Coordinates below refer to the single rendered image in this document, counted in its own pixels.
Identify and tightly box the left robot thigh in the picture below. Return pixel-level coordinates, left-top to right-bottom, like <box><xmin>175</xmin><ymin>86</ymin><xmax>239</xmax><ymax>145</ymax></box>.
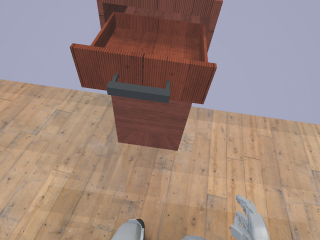
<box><xmin>111</xmin><ymin>222</ymin><xmax>145</xmax><ymax>240</ymax></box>

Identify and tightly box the handle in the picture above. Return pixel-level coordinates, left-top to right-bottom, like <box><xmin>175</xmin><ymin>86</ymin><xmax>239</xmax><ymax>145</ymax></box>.
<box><xmin>106</xmin><ymin>73</ymin><xmax>171</xmax><ymax>103</ymax></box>

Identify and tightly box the drawer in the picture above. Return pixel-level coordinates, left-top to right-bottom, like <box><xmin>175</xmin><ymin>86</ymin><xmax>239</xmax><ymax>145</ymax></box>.
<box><xmin>70</xmin><ymin>11</ymin><xmax>217</xmax><ymax>105</ymax></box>

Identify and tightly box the robot left shin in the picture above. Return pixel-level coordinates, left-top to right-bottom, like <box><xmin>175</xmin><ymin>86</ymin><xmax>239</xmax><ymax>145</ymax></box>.
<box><xmin>128</xmin><ymin>219</ymin><xmax>141</xmax><ymax>226</ymax></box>

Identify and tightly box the cabinet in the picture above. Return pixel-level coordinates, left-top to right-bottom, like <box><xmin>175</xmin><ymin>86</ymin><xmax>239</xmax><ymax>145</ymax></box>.
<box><xmin>96</xmin><ymin>0</ymin><xmax>223</xmax><ymax>151</ymax></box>

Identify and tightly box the robot right hand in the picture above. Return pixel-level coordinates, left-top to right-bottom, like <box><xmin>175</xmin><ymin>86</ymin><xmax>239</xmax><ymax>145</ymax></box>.
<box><xmin>231</xmin><ymin>194</ymin><xmax>270</xmax><ymax>240</ymax></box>

